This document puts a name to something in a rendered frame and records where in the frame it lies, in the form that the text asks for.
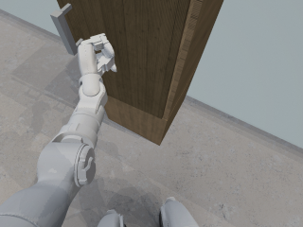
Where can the cupboard door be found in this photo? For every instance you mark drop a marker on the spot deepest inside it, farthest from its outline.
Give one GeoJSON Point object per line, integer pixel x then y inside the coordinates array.
{"type": "Point", "coordinates": [146, 36]}

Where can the left robot upper arm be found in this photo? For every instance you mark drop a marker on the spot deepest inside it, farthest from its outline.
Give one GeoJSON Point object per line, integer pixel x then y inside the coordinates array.
{"type": "Point", "coordinates": [63, 169]}

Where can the left robot thigh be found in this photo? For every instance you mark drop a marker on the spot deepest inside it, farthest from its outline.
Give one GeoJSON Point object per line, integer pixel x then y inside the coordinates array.
{"type": "Point", "coordinates": [112, 220]}

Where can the robot right shin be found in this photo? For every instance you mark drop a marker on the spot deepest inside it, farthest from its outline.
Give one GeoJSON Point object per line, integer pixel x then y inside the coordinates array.
{"type": "Point", "coordinates": [170, 199]}

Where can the left robot forearm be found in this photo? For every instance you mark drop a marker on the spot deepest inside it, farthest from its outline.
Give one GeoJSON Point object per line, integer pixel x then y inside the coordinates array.
{"type": "Point", "coordinates": [85, 121]}

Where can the left robot hand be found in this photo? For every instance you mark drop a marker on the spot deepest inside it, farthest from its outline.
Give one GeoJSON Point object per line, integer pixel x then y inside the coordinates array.
{"type": "Point", "coordinates": [92, 63]}

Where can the handle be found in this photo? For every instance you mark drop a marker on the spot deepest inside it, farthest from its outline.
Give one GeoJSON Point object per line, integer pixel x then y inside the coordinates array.
{"type": "Point", "coordinates": [60, 23]}

